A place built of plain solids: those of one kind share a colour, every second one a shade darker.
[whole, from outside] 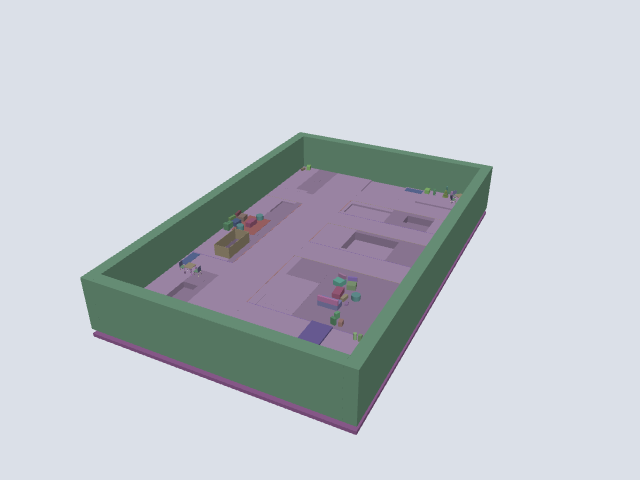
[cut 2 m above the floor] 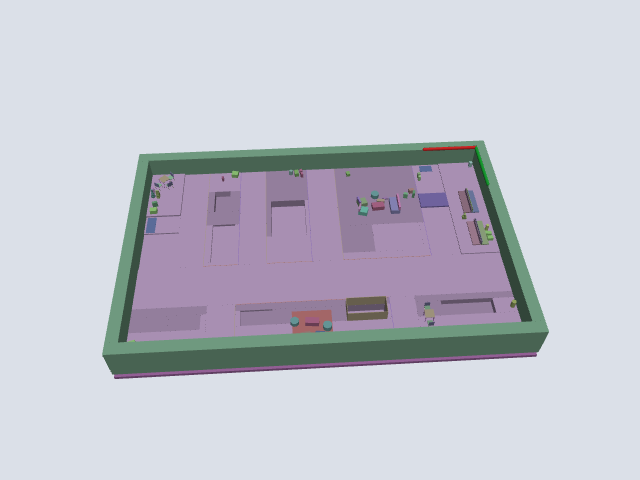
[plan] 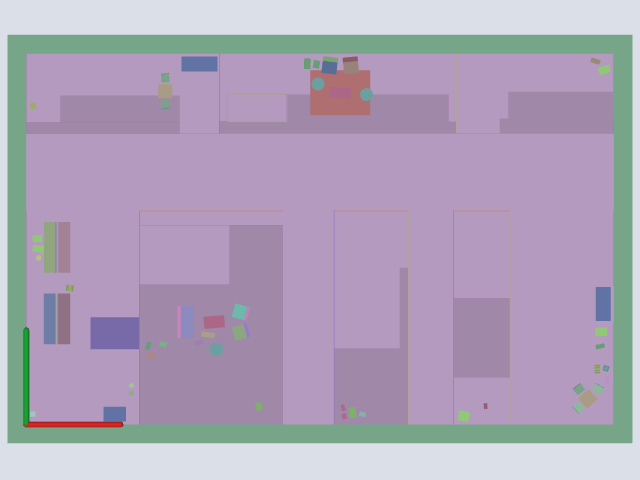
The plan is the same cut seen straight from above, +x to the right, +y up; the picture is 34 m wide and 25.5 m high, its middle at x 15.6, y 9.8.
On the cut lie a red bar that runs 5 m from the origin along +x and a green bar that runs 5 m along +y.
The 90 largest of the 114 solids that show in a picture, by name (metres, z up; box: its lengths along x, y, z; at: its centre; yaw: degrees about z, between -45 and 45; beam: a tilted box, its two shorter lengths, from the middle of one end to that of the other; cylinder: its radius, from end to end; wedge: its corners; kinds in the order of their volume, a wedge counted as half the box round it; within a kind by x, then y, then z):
{
 "floor_1": {"box": [1.8, 1.43, 1.32], "at": [0.9, 16.77, -0.66]},
 "floor_2": {"box": [3.4, 11.35, 1.1], "at": [1.7, 5.67, -0.45]},
 "floor_3": {"box": [4.28, 1.43, 0.77], "at": [3.94, 16.77, -0.94]},
 "floor_4": {"box": [8.15, 0.6, 1.32], "at": [4.08, 15.75, -0.66]},
 "floor_5": {"box": [8.15, 2.22, 1.32], "at": [4.08, 18.59, -0.66]},
 "floor_6": {"box": [2.6, 11.35, 1.0], "at": [4.7, 5.67, -0.5]},
 "floor_7": {"box": [0.5, 3.14, 1.32], "at": [6.25, 9.02, -0.66]},
 "floor_8": {"box": [2.07, 1.43, 1.32], "at": [7.12, 16.77, -0.66]},
 "floor_9": {"box": [4.28, 3.14, 1.32], "at": [8.64, 9.02, -0.66]},
 "floor_10": {"box": [2.1, 4.25, 1.0], "at": [9.2, 17.57, -0.5]},
 "floor_11": {"box": [7.65, 7.45, 1.32], "at": [9.82, 3.73, -0.66]},
 "floor_12": {"box": [7.65, 0.76, 1.32], "at": [9.82, 10.97, -0.66]},
 "floor_13": {"box": [0.45, 1.43, 1.33], "at": [10.47, 16.82, -0.66]},
 "floor_14": {"box": [2.87, 3.14, 1.32], "at": [12.21, 9.02, -0.66]},
 "floor_15": {"box": [3.14, 1.43, 0.46], "at": [12.27, 16.82, -1.09]},
 "floor_16": {"box": [2.7, 11.35, 1.0], "at": [15.0, 5.67, -0.5]},
 "floor_17": {"box": [31.2, 4.1, 1.0], "at": [15.6, 13.4, -0.5]},
 "floor_18": {"box": [0.35, 4.28, 1.32], "at": [16.52, 6.19, -0.66]},
 "floor_19": {"box": [12.6, 0.65, 1.33], "at": [16.55, 15.78, -0.66]},
 "floor_20": {"box": [12.6, 2.17, 1.33], "at": [16.55, 18.61, -0.66]},
 "floor_21": {"box": [6.01, 1.43, 1.33], "at": [16.84, 16.82, -0.66]},
 "floor_22": {"box": [3.14, 4.28, 0.52], "at": [18.27, 6.19, -1.06]},
 "floor_23": {"box": [3.95, 4.05, 1.32], "at": [18.32, 2.02, -0.66]},
 "floor_24": {"box": [3.95, 3.02, 1.32], "at": [18.32, 9.84, -0.66]},
 "floor_25": {"box": [0.46, 4.28, 1.32], "at": [20.07, 6.19, -0.66]},
 "floor_26": {"box": [2.57, 1.43, 1.16], "at": [21.14, 16.82, -0.74]},
 "floor_27": {"box": [2.4, 11.35, 1.0], "at": [21.5, 5.67, -0.5]},
 "floor_28": {"box": [0.43, 1.43, 1.33], "at": [22.64, 16.82, -0.66]},
 "floor_29": {"box": [0.4, 4.28, 1.32], "at": [22.9, 8.84, -0.66]},
 "floor_30": {"box": [0.95, 2.57, 1.32], "at": [23.18, 3.79, -0.66]},
 "floor_31": {"box": [2.3, 4.25, 1.0], "at": [24.0, 17.57, -0.5]},
 "floor_32": {"box": [2.0, 4.28, 1.13], "at": [24.1, 8.84, -0.76]},
 "floor_33": {"box": [3.0, 2.5, 1.32], "at": [24.2, 1.25, -0.66]},
 "floor_34": {"box": [3.0, 1.63, 1.32], "at": [24.2, 5.88, -0.66]},
 "floor_35": {"box": [3.0, 0.37, 1.32], "at": [24.2, 11.16, -0.66]},
 "floor_36": {"box": [1.43, 2.57, 0.63], "at": [24.36, 3.79, -1.0]},
 "floor_37": {"box": [0.45, 1.43, 1.32], "at": [25.38, 16.96, -0.66]},
 "floor_38": {"box": [0.62, 2.57, 1.32], "at": [25.39, 3.79, -0.66]},
 "floor_39": {"box": [0.6, 4.28, 1.32], "at": [25.4, 8.84, -0.66]},
 "floor_40": {"box": [2.57, 1.43, 1.32], "at": [26.89, 16.96, -0.66]},
 "floor_41": {"box": [2.4, 11.35, 1.0], "at": [26.9, 5.67, -0.5]},
 "floor_42": {"box": [6.05, 0.8, 1.32], "at": [28.18, 15.85, -0.66]},
 "floor_43": {"box": [6.05, 2.02, 1.32], "at": [28.18, 18.69, -0.66]},
 "floor_44": {"box": [3.1, 5.4, 1.16], "at": [29.65, 2.7, -0.42]},
 "floor_45": {"box": [3.1, 2.0, 1.0], "at": [29.65, 6.4, -0.5]},
 "floor_46": {"box": [3.1, 3.95, 0.88], "at": [29.65, 9.38, -0.56]},
 "floor_47": {"box": [3.03, 1.43, 1.32], "at": [29.68, 16.96, -0.66]},
 "wall_1": {"box": [1.0, 19.7, 4.6], "at": [-0.5, 9.85, 1.3]},
 "wall_2": {"box": [33.2, 1.0, 4.6], "at": [15.6, -0.5, 1.3]},
 "wall_3": {"box": [33.2, 1.0, 4.6], "at": [15.6, 20.2, 1.3]},
 "wall_4": {"box": [1.0, 19.7, 4.6], "at": [31.7, 9.85, 1.3]},
 "floor_base_1": {"box": [33.2, 21.7, 0.3], "at": [15.6, 9.85, -1.57]},
 "step_hump_1": {"box": [2.6, 1.7, 0.2], "at": [4.7, 4.85, 0.05]},
 "sofa_seat_1": {"box": [0.84, 1.7, 0.45], "at": [8.45, 5.44, 0.23]},
 "low_1": {"box": [1.1, 0.65, 0.44], "at": [9.98, 5.44, 0.22], "yaw": 4.7},
 "low_2": {"box": [1.1, 0.55, 0.47], "at": [16.68, 17.62, 0.25], "yaw": -4.5},
 "carton_1": {"box": [0.51, 0.36, 0.3], "at": [0.58, 9.87, 0.25], "yaw": 2.3},
 "carton_2": {"box": [0.58, 0.35, 0.31], "at": [0.62, 9.33, 0.26], "yaw": -8.5},
 "carton_3": {"box": [0.38, 0.56, 0.4], "at": [17.32, 0.62, 0.2], "yaw": 7.8},
 "carton_4": {"box": [0.59, 0.53, 0.4], "at": [23.24, 0.44, 0.2], "yaw": -10.9},
 "carton_5": {"box": [0.63, 0.46, 0.4], "at": [30.54, 4.92, 0.36], "yaw": 1.9},
 "carton_6": {"box": [0.62, 0.41, 0.42], "at": [30.71, 18.83, 0.21], "yaw": 17.7},
 "pouf_1": {"cylinder": 0.36, "from": [10.1, 3.98, 0.0], "to": [10.1, 3.98, 0.41]},
 "pouf_2": {"cylinder": 0.35, "from": [15.49, 18.09, 0.02], "to": [15.49, 18.09, 0.47]},
 "pouf_3": {"cylinder": 0.34, "from": [18.07, 17.53, 0.02], "to": [18.07, 17.53, 0.42]},
 "low_rug_1": {"box": [3.2, 2.4, 0.06], "at": [16.68, 17.62, -0.01]},
 "seat_1": {"box": [0.67, 2.7, 0.11], "at": [2.0, 5.61, 0.47]},
 "seat_2": {"box": [0.67, 2.7, 0.11], "at": [2.0, 9.4, 0.47]},
 "rail_1": {"box": [0.04, 1.43, 1.05], "at": [10.68, 16.82, 0.53]},
 "rail_2": {"box": [3.22, 0.04, 1.05], "at": [12.27, 16.08, 0.53]},
 "rail_3": {"box": [3.22, 0.04, 1.05], "at": [12.27, 17.55, 0.53]},
 "rail_4": {"box": [0.04, 1.43, 1.05], "at": [13.86, 16.82, 0.53]},
 "suitcase_1": {"box": [0.23, 0.42, 0.59], "at": [6.48, 4.18, 0.29], "yaw": -18.4},
 "suitcase_2": {"box": [0.35, 0.57, 0.65], "at": [14.93, 19.17, 0.33], "yaw": -2.1},
 "suitcase_3": {"box": [0.33, 0.42, 0.6], "at": [15.41, 19.13, 0.31], "yaw": -9.8},
 "suitcase_4": {"box": [0.48, 0.24, 0.53], "at": [30.48, 4.15, 0.42], "yaw": 12.5},
 "arm1a_seat_1": {"box": [0.8, 0.89, 0.43], "at": [17.24, 19.08, 0.23], "yaw": 5.9},
 "arm1b_seat_1": {"box": [0.8, 0.89, 0.43], "at": [16.12, 19.08, 0.23], "yaw": -7.0},
 "arm0a_seat_1": {"box": [0.82, 0.74, 0.45], "at": [11.4, 4.91, 0.23], "yaw": 15.5},
 "arm0b_seat_1": {"box": [0.82, 0.74, 0.45], "at": [11.4, 5.97, 0.23], "yaw": -14.8},
 "low_mat_1": {"box": [1.2, 0.8, 0.06], "at": [4.7, 0.55, -0.02]},
 "low_mat_2": {"box": [1.92, 0.8, 0.06], "at": [9.2, 19.15, -0.02]},
 "low_mat_3": {"box": [0.8, 1.82, 0.06], "at": [30.65, 6.4, -0.02]},
 "sr01a_seat_1": {"box": [0.67, 2.7, 0.11], "at": [1.26, 5.61, 0.47]},
 "sr02a_seat_1": {"box": [0.67, 2.7, 0.11], "at": [1.26, 9.4, 0.47]},
 "sofa_back_1": {"box": [0.17, 1.7, 0.45], "at": [8.11, 5.44, 0.68]},
 "duffel_1": {"box": [0.71, 0.29, 0.31], "at": [9.64, 4.76, 0.15], "yaw": -8.2},
 "arm1a_back_1": {"box": [0.8, 0.25, 0.3], "at": [17.21, 19.39, 0.6], "yaw": 5.9},
 "arm1b_back_1": {"box": [0.8, 0.25, 0.3], "at": [16.16, 19.39, 0.6], "yaw": -7.0},
 "bag_1": {"box": [0.46, 0.32, 0.4], "at": [6.63, 3.65, 0.2], "yaw": 11.1}
}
